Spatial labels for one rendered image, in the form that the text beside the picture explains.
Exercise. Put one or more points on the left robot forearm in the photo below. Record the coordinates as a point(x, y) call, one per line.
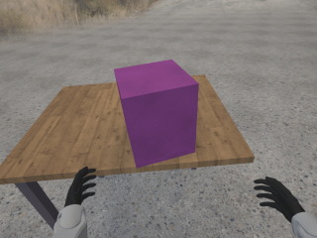
point(71, 222)

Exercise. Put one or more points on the table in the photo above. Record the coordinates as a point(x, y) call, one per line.
point(84, 126)

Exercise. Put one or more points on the carton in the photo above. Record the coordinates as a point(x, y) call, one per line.
point(160, 103)

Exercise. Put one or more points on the robot left hand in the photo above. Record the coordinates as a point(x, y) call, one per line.
point(75, 193)

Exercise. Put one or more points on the robot right hand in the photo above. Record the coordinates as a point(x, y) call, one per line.
point(283, 199)

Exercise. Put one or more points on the right robot forearm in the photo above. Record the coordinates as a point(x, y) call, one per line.
point(304, 225)

